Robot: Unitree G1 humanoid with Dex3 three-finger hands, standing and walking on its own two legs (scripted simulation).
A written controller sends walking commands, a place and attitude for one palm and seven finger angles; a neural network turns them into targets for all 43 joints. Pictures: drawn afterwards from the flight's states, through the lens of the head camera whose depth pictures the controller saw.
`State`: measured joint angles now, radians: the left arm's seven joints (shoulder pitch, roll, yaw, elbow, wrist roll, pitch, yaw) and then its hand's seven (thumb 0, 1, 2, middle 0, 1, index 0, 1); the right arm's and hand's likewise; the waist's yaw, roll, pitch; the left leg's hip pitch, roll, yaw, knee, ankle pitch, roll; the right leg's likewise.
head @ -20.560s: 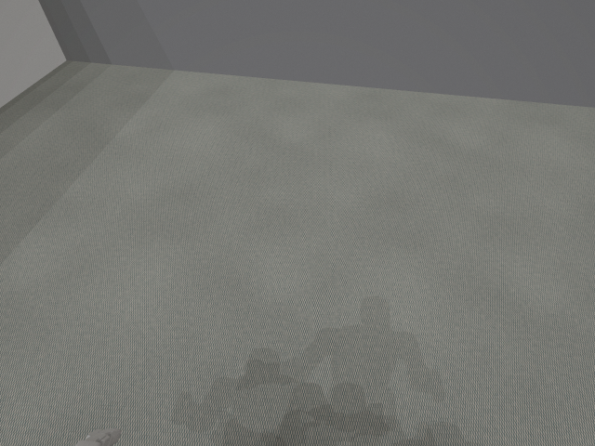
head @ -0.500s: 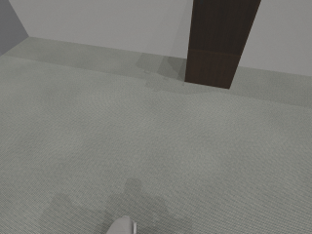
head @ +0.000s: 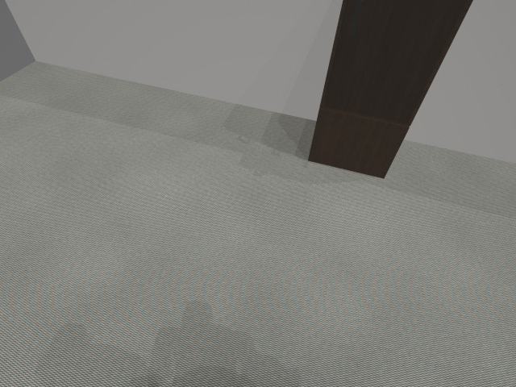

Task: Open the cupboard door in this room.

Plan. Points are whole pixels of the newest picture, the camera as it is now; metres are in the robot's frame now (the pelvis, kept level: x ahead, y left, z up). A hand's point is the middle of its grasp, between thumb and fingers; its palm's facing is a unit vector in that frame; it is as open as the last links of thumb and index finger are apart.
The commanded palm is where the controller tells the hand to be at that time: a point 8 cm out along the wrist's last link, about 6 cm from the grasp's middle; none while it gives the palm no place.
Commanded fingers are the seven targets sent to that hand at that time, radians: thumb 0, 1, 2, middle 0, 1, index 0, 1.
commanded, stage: stand and wait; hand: left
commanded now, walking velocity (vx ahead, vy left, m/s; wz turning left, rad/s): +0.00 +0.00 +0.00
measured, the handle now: (356, 15) +1.36 -0.30 +0.04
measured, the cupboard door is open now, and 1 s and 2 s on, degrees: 0 0 0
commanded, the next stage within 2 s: turn or walk to find it in 0.26 s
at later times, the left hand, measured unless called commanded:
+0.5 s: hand out of the picture +0.04 +0.12 -0.18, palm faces +0.03 -0.99 -0.13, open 7.4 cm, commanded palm none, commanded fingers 0.00 0.90 0.90 -0.20 -0.30 -0.20 -0.30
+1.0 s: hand out of the picture +0.13 +0.15 -0.18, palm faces -0.01 -0.98 -0.21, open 7.4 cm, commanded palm none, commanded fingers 0.00 0.90 0.90 -0.20 -0.30 -0.20 -0.30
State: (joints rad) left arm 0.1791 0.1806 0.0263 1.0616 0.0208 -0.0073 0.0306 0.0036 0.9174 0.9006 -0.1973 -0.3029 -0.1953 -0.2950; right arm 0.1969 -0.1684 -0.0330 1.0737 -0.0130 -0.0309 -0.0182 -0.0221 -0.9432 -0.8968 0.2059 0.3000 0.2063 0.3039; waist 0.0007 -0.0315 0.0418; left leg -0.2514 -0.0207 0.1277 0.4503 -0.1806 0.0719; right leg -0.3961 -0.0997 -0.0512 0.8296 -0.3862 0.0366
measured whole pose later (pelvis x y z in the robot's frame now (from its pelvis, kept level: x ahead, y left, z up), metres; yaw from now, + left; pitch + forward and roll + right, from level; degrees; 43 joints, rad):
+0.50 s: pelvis +0.08 -0.04 +0.00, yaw -2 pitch -1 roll +0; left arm 0.35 0.12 0.01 1.17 0.01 -0.01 0.01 0.00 0.91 0.90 -0.20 -0.30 -0.20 -0.30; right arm 0.35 -0.13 -0.02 1.16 -0.01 -0.02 -0.02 0.00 -0.90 -0.90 0.20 0.30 0.20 0.30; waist 0.00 0.01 0.01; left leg -0.15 0.06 0.12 0.49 -0.32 -0.01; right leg -0.18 0.00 -0.07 0.48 -0.28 -0.02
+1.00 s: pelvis +0.11 -0.03 +0.00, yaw -2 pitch +0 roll +0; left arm 0.24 0.16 0.00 1.14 0.00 -0.02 0.04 0.01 0.92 0.90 -0.20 -0.30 -0.20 -0.30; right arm 0.28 -0.12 -0.01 1.17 0.00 -0.02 -0.05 0.01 -0.91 -0.90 0.20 0.30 0.20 0.30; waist -0.01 0.00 0.04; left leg -0.08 0.03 0.13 0.43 -0.34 0.00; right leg -0.13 -0.03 -0.07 0.46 -0.32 0.01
